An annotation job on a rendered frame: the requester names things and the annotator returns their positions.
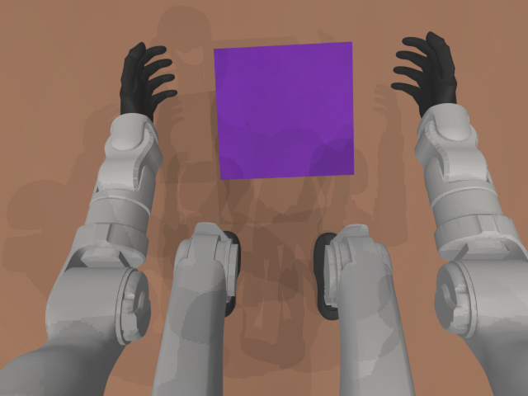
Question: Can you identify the left robot upper arm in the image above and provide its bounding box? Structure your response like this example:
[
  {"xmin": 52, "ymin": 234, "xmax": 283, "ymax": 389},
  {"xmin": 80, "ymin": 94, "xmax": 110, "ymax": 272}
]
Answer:
[{"xmin": 0, "ymin": 267, "xmax": 151, "ymax": 396}]

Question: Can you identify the right robot upper arm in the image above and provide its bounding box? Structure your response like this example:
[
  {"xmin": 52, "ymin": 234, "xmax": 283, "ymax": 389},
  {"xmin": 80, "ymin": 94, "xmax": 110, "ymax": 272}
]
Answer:
[{"xmin": 434, "ymin": 259, "xmax": 528, "ymax": 396}]

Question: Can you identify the carton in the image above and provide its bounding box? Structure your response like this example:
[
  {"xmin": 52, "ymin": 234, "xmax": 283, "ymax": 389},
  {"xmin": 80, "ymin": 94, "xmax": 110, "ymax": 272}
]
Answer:
[{"xmin": 214, "ymin": 42, "xmax": 354, "ymax": 180}]

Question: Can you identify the right robot forearm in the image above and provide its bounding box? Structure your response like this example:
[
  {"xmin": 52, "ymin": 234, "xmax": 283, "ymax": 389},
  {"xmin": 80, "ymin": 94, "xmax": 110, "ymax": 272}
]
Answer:
[{"xmin": 414, "ymin": 103, "xmax": 528, "ymax": 262}]

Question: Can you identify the robot right hand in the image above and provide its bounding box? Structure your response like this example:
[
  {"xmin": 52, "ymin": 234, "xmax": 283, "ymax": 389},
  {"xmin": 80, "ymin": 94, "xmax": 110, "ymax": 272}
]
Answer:
[{"xmin": 391, "ymin": 31, "xmax": 457, "ymax": 118}]

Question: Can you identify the robot left thigh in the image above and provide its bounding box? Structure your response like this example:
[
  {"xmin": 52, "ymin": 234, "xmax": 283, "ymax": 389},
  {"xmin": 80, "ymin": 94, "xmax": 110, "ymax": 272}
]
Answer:
[{"xmin": 151, "ymin": 233, "xmax": 238, "ymax": 396}]

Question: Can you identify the robot left hand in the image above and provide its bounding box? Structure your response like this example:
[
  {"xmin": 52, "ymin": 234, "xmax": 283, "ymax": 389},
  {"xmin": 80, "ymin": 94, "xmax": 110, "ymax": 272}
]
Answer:
[{"xmin": 120, "ymin": 42, "xmax": 177, "ymax": 122}]

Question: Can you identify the left robot forearm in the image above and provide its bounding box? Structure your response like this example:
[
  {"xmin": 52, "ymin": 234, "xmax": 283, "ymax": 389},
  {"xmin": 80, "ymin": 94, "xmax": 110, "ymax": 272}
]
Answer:
[{"xmin": 45, "ymin": 113, "xmax": 163, "ymax": 336}]

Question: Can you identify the robot right shin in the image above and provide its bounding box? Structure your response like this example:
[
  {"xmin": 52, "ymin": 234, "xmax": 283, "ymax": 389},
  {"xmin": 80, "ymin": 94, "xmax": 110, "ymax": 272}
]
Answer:
[{"xmin": 324, "ymin": 224, "xmax": 393, "ymax": 308}]

